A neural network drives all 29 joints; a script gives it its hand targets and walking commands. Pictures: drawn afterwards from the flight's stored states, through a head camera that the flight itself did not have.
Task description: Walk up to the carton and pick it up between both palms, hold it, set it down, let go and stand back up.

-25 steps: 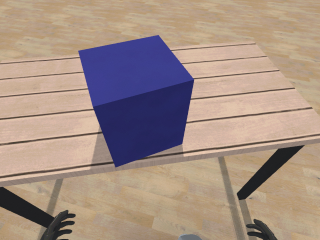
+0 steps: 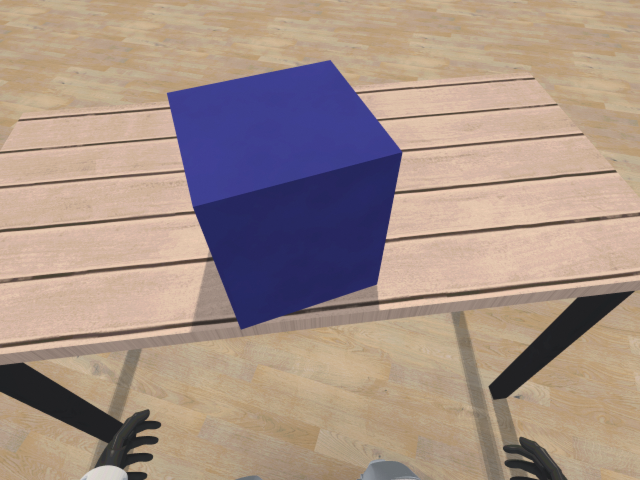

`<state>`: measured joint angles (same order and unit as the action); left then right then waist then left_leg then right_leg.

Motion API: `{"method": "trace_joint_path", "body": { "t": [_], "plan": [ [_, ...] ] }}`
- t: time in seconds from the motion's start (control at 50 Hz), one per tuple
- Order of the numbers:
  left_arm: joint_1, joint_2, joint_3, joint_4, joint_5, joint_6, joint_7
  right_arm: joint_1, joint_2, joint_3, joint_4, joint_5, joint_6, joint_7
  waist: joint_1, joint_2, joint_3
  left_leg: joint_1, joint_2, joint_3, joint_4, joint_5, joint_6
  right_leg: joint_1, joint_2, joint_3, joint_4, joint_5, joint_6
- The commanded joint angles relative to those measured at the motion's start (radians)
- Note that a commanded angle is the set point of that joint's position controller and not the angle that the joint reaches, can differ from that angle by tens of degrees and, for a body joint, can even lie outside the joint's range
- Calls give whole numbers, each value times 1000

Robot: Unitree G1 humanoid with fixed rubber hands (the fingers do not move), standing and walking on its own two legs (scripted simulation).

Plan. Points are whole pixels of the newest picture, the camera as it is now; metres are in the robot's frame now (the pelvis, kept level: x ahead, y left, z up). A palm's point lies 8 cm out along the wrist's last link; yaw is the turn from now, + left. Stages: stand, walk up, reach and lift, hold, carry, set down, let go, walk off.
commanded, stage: reach and lift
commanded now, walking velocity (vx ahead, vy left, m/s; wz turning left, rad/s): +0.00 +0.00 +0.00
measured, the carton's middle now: (284, 199) +0.44 +0.04 +0.09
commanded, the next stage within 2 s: none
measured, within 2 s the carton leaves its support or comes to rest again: neither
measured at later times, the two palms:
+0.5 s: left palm (131, 410) +0.21 +0.23 -0.02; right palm (538, 411) +0.20 -0.26 -0.03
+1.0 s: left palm (131, 406) +0.20 +0.21 +0.02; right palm (527, 370) +0.23 -0.24 +0.02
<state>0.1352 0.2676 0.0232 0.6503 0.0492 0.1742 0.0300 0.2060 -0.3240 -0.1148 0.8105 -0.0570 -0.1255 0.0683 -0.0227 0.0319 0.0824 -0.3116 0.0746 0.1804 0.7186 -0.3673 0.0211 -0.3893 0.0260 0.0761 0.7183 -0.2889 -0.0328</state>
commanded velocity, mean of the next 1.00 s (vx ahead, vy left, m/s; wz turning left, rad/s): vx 0.00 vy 0.00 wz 0.00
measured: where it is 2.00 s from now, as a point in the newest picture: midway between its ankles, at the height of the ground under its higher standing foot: outside the picture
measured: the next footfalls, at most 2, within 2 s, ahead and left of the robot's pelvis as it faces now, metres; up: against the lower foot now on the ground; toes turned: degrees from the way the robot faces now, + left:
none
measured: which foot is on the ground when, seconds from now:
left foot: down 0.00-1.00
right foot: down 0.00-1.00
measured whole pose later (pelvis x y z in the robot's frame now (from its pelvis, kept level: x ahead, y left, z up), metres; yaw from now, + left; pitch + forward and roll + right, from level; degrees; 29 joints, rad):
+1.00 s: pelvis +0.06 -0.01 +0.03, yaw +4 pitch -5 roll -1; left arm 0.39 0.11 -0.01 0.09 0.03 0.07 0.13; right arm 0.38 -0.29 -0.03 0.35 0.20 -0.16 0.13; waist 0.03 -0.02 0.02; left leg 0.02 0.04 0.09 0.28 -0.21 -0.01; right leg -0.01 0.02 0.00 0.25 -0.16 -0.01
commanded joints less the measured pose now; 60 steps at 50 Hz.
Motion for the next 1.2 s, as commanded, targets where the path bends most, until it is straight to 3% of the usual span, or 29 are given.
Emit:
{"method": "trace_joint_path", "body": {
  "t": [0.0, 0.04, 0.16, 0.3, 0.48, 0.78, 0.98, 1.18],
  "plan": [
    [-183, 98, 7, -243, -26, 98, -1, -97, -122, -88, -109, -19, -102, -12, -14, -138, -101, 23, 28, -70, -160, -71, 8, 25, -1, -65, -116, 0, -34],
    [-152, 114, 22, -299, -27, 116, -3, -66, -107, -80, -125, -9, -88, -24, -17, -153, -158, 160, 9, -79, -151, 1, 1, 2, -8, -79, -151, 67, -29],
    [-55, 99, 69, -325, 5, 101, 26, -3, -100, -16, -192, 38, -50, -12, 4, -83, -137, 210, -60, -75, -274, 155, -33, 198, -18, -55, -257, 276, 5],
    [-90, 78, 56, -348, -23, 67, 24, 7, -23, 18, -311, 55, -10, -13, 8, -49, -21, 282, -80, -75, -387, 148, -33, 201, -31, -39, -390, 206, 20],
    [1, 44, 45, -415, -50, -49, 37, 64, -22, 22, -411, 81, -32, -5, 17, -70, -77, 341, -77, -89, -438, 271, -42, 266, -24, -45, -444, 307, 26],
    [161, -65, 3, -598, -28, -137, 83, 122, -85, 34, -487, 211, -76, 45, 41, -31, -77, 368, -63, -124, -439, 509, -78, 309, 13, -64, -492, 362, -29],
    [239, -118, -18, -740, -23, -135, 111, 175, -106, 43, -625, 281, -55, 63, 51, -41, -51, 336, -70, -128, -456, 492, -75, 315, 13, -53, -506, 339, -42],
    [157, -140, -44, -825, -62, -117, 153, 102, -93, 30, -786, 304, -12, 62, 73, -59, -29, 271, -65, -119, -497, 255, -44, 236, -6, -43, -509, 122, -33]
  ]
}}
